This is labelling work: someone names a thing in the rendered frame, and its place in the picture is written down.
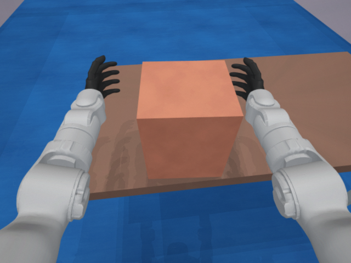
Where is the left robot hand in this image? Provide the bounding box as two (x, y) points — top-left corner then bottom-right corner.
(85, 55), (120, 99)

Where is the right robot hand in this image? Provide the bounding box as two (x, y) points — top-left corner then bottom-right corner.
(229, 57), (264, 101)

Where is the left robot forearm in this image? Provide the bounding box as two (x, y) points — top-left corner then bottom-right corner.
(16, 89), (106, 212)

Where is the robot left upper arm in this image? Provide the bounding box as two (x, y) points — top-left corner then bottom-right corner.
(0, 163), (90, 263)

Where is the robot right upper arm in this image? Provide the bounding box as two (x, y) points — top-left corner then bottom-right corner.
(271, 161), (351, 263)

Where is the carton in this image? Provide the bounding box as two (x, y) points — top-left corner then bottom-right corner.
(137, 60), (244, 179)

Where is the right robot forearm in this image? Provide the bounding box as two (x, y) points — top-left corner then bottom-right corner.
(245, 89), (348, 205)

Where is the table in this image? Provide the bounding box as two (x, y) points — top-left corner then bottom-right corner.
(88, 52), (351, 206)

